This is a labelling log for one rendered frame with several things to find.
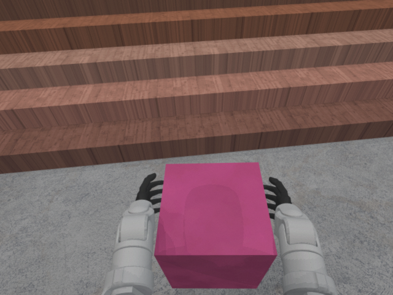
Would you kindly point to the carton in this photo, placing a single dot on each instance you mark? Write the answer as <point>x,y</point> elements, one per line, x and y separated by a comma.
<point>214,228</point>

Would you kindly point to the robot right forearm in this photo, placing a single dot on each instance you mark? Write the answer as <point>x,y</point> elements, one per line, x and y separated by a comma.
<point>302,259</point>

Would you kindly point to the right robot hand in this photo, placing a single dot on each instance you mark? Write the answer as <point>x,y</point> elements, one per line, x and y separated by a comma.
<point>280,197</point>

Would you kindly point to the left robot hand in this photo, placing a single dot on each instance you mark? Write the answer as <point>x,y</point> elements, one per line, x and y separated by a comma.
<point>145,193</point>

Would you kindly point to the robot left forearm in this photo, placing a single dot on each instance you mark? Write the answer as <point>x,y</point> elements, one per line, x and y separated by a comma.
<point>131,268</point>

